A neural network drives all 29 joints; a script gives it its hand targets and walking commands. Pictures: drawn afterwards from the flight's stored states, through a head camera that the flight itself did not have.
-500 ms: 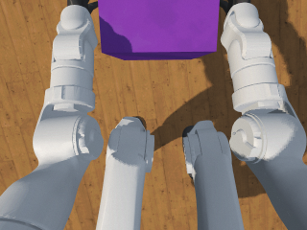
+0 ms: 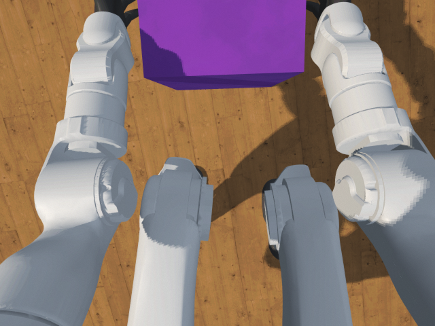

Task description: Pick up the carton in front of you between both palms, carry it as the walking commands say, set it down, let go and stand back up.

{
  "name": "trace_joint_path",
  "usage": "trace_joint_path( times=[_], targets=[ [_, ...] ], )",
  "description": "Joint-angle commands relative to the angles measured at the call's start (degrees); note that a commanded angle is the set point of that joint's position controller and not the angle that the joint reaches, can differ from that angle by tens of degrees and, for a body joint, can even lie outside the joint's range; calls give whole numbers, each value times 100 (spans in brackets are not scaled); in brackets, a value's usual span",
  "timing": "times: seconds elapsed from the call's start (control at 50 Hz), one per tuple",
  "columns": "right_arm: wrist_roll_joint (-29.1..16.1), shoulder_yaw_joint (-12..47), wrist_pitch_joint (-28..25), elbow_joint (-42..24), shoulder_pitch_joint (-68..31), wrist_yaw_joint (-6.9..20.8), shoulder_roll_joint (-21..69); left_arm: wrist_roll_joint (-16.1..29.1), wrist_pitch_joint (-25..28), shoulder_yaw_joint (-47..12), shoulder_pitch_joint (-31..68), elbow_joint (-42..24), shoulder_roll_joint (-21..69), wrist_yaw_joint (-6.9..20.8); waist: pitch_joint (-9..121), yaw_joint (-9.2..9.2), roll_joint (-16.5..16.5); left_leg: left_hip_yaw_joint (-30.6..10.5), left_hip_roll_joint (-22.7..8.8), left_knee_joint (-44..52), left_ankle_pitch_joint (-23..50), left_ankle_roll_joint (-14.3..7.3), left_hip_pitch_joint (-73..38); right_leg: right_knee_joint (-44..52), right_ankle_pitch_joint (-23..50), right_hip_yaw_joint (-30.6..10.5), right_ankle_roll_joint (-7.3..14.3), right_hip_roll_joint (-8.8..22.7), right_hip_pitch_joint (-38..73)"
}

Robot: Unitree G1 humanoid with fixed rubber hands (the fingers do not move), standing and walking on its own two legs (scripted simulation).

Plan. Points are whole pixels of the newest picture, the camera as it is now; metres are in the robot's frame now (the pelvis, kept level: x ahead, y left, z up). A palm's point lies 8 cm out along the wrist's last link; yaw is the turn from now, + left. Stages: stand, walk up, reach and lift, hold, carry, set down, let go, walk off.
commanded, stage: set down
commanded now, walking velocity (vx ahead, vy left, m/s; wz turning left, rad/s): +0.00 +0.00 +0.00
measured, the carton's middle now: (221, 22) +0.54 +0.06 -0.25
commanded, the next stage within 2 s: let go in 1.98 s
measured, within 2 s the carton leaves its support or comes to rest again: neither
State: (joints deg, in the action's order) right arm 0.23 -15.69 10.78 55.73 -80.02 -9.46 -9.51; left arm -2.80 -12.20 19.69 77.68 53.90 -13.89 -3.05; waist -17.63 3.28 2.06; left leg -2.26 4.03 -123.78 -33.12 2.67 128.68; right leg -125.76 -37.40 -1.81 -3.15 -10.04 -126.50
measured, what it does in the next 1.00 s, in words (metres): stands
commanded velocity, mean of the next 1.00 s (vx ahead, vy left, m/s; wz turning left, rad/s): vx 0.00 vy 0.00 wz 0.00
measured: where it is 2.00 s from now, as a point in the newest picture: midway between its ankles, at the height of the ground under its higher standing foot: (232, 226)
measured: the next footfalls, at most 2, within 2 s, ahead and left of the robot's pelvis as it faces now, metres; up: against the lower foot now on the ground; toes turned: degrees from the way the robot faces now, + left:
none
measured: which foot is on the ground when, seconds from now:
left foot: down 0.00-1.00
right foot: down 0.00-1.00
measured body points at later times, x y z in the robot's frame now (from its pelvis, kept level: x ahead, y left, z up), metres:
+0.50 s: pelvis -0.01 +0.00 -0.01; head +0.36 +0.02 +0.24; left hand +0.53 +0.21 -0.18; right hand +0.56 -0.10 -0.18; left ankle +0.11 +0.12 -0.35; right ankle +0.09 -0.11 -0.35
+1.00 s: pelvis +0.00 +0.01 -0.02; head +0.37 +0.02 +0.22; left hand +0.54 +0.25 -0.19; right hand +0.57 -0.14 -0.19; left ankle +0.11 +0.12 -0.35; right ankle +0.09 -0.11 -0.35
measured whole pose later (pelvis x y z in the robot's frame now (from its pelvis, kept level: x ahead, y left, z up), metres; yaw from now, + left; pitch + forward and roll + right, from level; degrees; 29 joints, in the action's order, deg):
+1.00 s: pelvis +0.00 +0.01 -0.02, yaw +0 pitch +34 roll +0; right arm -12.6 -3.0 5.0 60.3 -83.6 -7.1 -21.6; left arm 13.2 -2.7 8.6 82.7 64.1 -25.3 -3.7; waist -24.7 2.7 0.8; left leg 0.2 1.0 -128.2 -33.2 0.0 128.7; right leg -130.1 -37.6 -0.1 -1.6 -5.3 -126.4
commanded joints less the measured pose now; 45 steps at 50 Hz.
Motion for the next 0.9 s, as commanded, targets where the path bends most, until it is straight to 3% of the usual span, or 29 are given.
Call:
trace_joint_path(
  times=[0.0,0.42,0.58,0.6,0.64,0.68,0.7,0.76,0.88],
  targets=[
    [-380,1836,-148,-470,-3346,1473,4843,506,194,-1930,3564,-505,4676,1552,5869,234,141,496,194,691,2119,-203,-2987,983,1915,430,214,12,2227],
    [536,667,92,487,-2481,1740,3645,-300,4,-837,2678,473,3600,1658,3671,66,165,303,162,703,860,-335,-2099,1046,830,292,351,136,1499],
    [667,520,41,538,-2291,1662,3158,-390,73,-626,2444,527,3135,1572,3658,114,157,344,102,634,942,-261,-2259,969,951,303,261,186,1772],
    [650,512,4,516,-2257,1611,2930,-365,118,-583,2398,530,2915,1513,3721,118,163,361,83,613,994,-232,-2323,948,1002,318,234,204,1854],
    [636,307,-151,467,-1939,1297,1672,-364,307,-253,2088,618,1612,1164,3937,140,145,413,3,562,1150,-145,-2608,911,1129,357,149,288,2106],
    [548,16,-371,473,-1417,750,-577,-406,597,213,1493,712,-607,555,4310,169,79,442,-104,551,1332,-73,-2953,869,1281,405,51,393,2312],
    [390,34,-498,289,-1483,506,-1235,-228,750,193,1533,611,-1268,280,4655,153,52,426,-125,517,1548,-73,-3130,844,1488,393,14,421,2390],
    [-343,439,-716,155,-1912,264,-1572,509,1066,-213,1971,624,-1711,-40,5621,259,14,301,-202,346,2483,-102,-3496,610,2322,278,-15,519,2663],
    [-1292,1326,-785,-147,-2126,269,-1522,1492,1177,-1001,2090,475,-1792,-51,6793,299,134,279,-320,266,3046,-141,-3858,469,2735,282,36,659,3160]
  ],
)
